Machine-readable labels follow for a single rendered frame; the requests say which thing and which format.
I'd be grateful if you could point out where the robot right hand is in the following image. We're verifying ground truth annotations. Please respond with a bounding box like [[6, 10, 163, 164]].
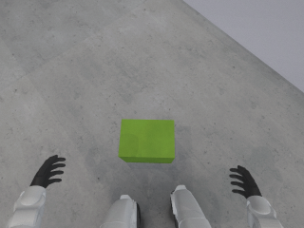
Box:
[[229, 165, 262, 199]]

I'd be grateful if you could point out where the robot right thigh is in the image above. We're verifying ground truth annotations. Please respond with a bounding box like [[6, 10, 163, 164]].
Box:
[[170, 189, 212, 228]]

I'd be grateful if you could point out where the right robot shin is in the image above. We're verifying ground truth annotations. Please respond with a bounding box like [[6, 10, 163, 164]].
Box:
[[174, 185, 186, 221]]

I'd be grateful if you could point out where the right robot forearm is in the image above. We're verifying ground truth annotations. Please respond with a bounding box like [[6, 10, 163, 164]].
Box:
[[246, 195, 284, 228]]

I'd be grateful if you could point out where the robot left hand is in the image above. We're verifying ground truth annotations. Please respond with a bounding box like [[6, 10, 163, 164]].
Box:
[[30, 155, 66, 188]]

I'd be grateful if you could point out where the left robot forearm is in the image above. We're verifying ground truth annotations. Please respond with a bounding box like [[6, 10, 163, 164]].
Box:
[[4, 185, 47, 228]]

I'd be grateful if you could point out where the carton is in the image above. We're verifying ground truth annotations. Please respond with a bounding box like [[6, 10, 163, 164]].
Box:
[[118, 119, 175, 163]]

